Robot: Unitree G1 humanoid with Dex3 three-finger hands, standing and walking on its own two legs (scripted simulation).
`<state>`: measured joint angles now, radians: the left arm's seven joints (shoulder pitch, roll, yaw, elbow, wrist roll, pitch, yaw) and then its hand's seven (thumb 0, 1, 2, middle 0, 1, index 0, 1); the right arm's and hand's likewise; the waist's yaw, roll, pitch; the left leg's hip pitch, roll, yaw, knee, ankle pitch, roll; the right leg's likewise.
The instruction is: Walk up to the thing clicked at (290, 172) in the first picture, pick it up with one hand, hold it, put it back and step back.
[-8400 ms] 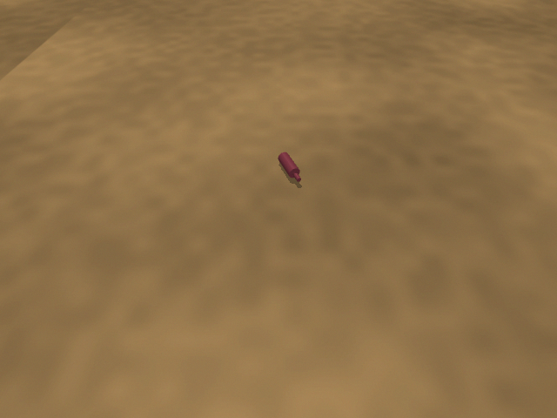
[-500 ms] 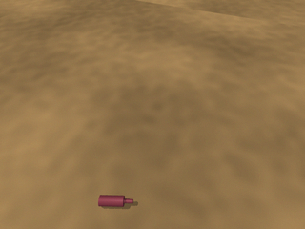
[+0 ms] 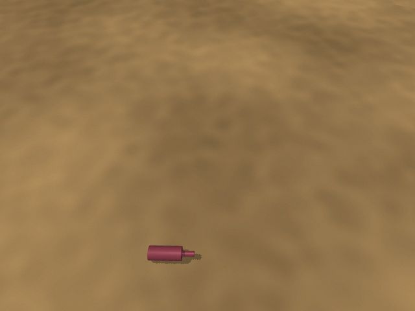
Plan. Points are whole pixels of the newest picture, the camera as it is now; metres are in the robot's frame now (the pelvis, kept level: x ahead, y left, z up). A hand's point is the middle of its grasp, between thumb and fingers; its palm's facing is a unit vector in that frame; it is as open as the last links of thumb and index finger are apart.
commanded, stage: walk up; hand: left
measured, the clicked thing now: (171, 253) +0.43 +0.18 -0.73
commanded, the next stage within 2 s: stand in 1.02 s
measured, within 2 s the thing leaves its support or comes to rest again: neither
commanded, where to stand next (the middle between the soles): +0.05 -0.03 m, yaw +0 degrees
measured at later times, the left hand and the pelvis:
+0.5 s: hand out of the picture +0.11 +0.24 -0.14, palm faces -0.02 -0.95 -0.32, open 7.4 cm; pelvis +0.00 +0.00 +0.02, yaw -1 degrees
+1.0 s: hand out of the picture +0.08 +0.24 -0.14, palm faces -0.02 -0.95 -0.33, open 7.4 cm; pelvis +0.00 -0.01 +0.02, yaw -1 degrees
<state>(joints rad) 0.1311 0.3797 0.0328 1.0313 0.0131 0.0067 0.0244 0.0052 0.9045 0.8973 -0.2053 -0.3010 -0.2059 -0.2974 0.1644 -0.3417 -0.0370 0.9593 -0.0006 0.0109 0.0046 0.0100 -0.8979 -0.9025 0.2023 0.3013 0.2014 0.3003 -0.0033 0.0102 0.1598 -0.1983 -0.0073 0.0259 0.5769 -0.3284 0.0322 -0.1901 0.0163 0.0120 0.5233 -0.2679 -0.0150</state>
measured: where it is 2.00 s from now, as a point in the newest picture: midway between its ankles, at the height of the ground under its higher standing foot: outside the picture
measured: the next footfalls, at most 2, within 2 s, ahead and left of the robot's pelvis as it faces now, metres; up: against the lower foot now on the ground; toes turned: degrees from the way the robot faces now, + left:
none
